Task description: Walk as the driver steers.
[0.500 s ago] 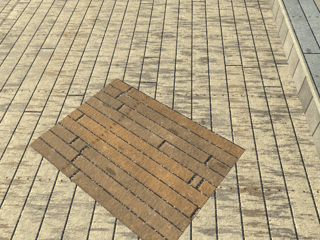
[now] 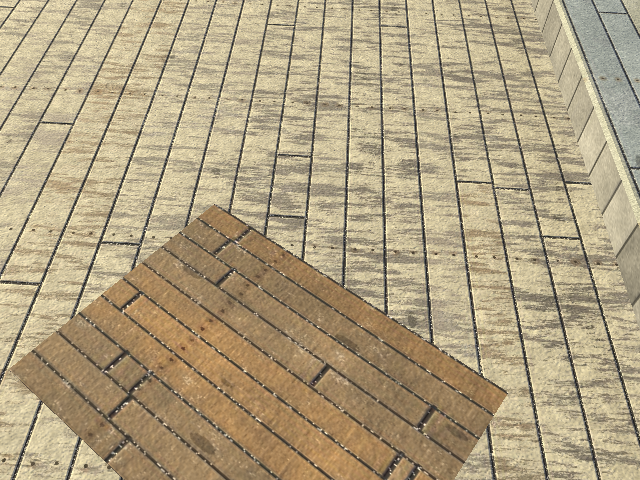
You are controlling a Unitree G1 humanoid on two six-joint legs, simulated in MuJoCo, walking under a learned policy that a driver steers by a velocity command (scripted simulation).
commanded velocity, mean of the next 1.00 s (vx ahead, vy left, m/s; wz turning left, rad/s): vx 0.50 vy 0.00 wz -0.27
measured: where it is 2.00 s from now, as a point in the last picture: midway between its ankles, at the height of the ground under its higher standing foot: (453, 281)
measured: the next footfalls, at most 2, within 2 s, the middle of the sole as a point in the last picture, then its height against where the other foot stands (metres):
right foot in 0.42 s outside the picture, level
left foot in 0.92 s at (312, 379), level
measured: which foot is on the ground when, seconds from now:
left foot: down 0.00-0.44, up 0.46-0.90, down 0.92-1.00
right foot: up 0.00-0.40, down 0.42-0.92, up 0.94-1.00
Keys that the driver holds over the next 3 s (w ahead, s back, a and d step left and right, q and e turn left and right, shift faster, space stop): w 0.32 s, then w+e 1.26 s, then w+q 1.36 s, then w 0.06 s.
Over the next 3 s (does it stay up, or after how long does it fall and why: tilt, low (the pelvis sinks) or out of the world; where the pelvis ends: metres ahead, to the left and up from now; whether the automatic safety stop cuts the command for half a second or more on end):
stays up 1.51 -0.52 -0.02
